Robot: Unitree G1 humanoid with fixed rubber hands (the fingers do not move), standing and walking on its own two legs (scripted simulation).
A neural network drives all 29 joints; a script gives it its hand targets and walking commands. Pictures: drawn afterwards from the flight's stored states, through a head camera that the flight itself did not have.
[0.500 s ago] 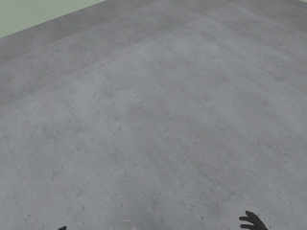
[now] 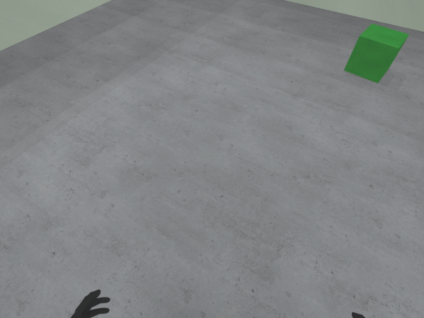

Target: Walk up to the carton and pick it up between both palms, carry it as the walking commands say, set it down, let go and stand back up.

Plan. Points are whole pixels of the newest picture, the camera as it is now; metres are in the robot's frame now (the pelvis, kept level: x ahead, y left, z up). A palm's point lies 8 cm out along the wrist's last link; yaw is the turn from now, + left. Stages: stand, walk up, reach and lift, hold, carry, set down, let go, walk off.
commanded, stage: walk up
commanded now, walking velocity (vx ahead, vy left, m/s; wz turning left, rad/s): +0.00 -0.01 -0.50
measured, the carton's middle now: (374, 53) +1.97 -1.40 -0.62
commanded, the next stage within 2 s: none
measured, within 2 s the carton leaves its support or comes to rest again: neither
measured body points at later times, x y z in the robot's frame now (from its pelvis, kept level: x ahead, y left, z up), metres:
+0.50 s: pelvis +0.13 -0.03 -0.01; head +0.14 -0.01 +0.44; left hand +0.20 +0.25 -0.15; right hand +0.21 -0.33 -0.10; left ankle +0.16 +0.10 -0.74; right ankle +0.00 -0.12 -0.69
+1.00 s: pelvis +0.31 -0.21 -0.01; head +0.35 -0.24 +0.43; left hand +0.51 -0.03 -0.15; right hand +0.22 -0.47 -0.15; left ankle +0.28 -0.01 -0.64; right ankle +0.33 -0.33 -0.74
